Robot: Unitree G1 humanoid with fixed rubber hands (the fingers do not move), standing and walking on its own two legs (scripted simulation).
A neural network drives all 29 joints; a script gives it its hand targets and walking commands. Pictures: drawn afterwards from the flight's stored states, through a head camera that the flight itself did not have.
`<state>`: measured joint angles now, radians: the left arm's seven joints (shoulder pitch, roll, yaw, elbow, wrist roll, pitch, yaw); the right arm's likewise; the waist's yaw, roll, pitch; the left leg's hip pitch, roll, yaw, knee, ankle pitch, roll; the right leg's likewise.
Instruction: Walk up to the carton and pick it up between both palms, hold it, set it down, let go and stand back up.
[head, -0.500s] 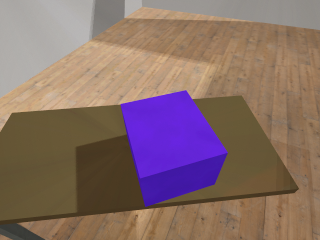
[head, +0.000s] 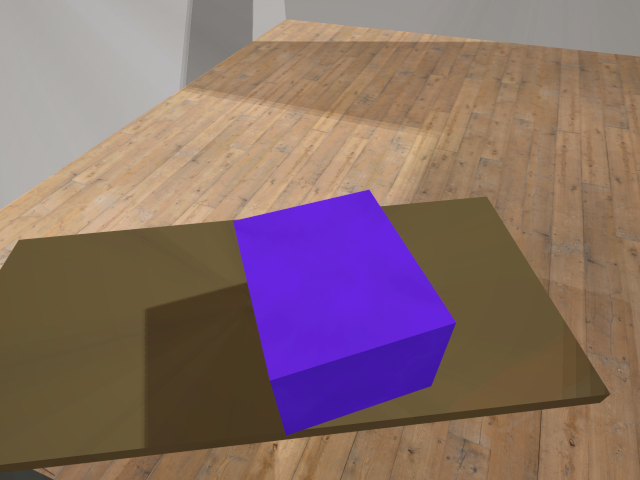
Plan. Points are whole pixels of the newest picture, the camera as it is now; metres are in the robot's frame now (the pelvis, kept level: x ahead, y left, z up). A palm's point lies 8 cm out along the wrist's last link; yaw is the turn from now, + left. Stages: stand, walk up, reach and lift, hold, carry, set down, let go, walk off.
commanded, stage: walk up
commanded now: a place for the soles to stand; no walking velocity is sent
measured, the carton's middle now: (331, 302) +0.44 +0.01 -0.07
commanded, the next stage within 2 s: none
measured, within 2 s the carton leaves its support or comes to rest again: neither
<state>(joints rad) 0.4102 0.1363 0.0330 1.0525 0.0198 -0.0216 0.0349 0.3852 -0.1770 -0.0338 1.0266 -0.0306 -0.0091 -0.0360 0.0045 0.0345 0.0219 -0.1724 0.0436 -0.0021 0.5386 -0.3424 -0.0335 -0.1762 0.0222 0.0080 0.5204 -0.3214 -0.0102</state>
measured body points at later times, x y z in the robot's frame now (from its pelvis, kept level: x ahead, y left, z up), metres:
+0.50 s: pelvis +0.06 +0.01 -0.02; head +0.09 +0.03 +0.43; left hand +0.07 +0.25 -0.17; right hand +0.13 -0.23 -0.15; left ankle +0.06 +0.11 -0.74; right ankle -0.02 -0.11 -0.72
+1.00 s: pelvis +0.04 +0.00 -0.01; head +0.09 +0.00 +0.43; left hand +0.18 +0.25 -0.14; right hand +0.12 -0.27 -0.14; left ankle +0.06 +0.11 -0.73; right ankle +0.07 -0.12 -0.73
